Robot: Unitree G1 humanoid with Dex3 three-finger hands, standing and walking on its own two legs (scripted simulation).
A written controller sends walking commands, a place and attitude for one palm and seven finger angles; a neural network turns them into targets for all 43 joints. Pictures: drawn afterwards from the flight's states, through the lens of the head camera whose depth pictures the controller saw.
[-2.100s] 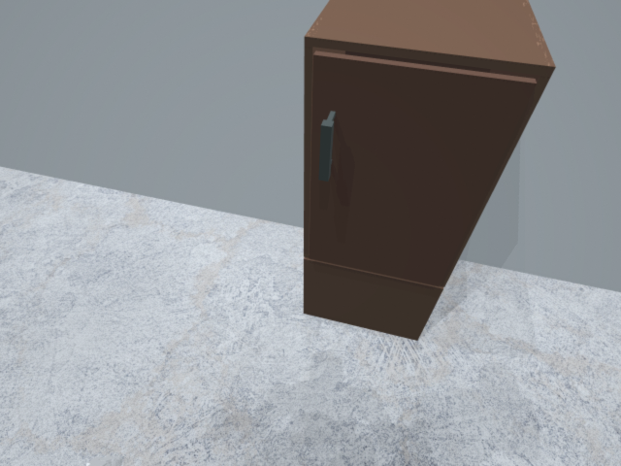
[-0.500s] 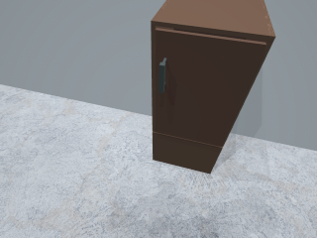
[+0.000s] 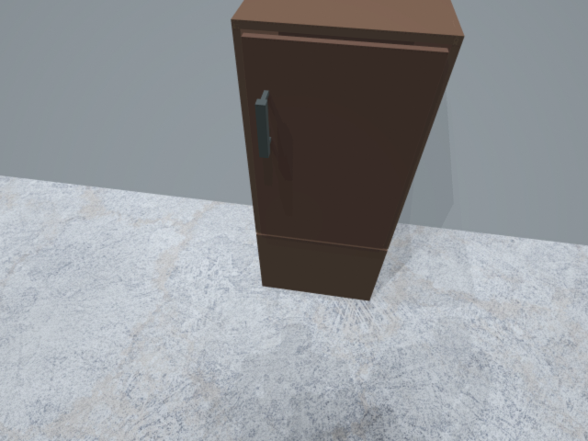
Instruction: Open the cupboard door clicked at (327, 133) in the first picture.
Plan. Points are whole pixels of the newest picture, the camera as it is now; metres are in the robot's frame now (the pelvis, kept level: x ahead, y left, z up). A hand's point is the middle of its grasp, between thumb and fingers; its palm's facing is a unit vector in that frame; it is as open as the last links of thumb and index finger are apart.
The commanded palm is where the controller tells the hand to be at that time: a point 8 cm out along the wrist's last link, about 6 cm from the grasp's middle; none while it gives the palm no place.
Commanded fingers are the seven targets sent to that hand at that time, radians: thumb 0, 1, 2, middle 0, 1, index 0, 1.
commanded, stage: take the last steps up to it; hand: left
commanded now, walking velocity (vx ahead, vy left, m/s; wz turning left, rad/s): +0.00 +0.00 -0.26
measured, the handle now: (265, 124) +0.71 +0.11 +0.02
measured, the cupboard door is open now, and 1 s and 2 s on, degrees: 0 0 0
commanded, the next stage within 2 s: come to a stop and stand still in 0.54 s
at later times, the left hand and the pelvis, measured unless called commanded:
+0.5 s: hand out of the picture +0.07 +0.17 -0.17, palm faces -0.03 -0.98 -0.21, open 7.4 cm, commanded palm none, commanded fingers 0.00 0.90 0.90 -0.20 -0.30 -0.20 -0.30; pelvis +0.04 -0.01 +0.00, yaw -5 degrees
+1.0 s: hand (195, 422) +0.18 +0.17 -0.17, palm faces -0.10 -0.97 -0.21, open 7.4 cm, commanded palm none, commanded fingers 0.00 0.90 0.90 -0.20 -0.30 -0.20 -0.30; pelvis +0.11 -0.01 +0.00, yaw -9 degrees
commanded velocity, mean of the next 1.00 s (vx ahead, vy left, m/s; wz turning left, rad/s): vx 0.02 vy -0.04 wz -0.06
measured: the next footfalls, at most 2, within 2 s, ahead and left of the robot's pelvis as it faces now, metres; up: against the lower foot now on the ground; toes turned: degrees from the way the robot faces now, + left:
left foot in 0.72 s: +0.20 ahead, +0.10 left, +0.00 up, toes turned +0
right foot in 1.12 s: +0.13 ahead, -0.17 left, +0.00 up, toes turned -10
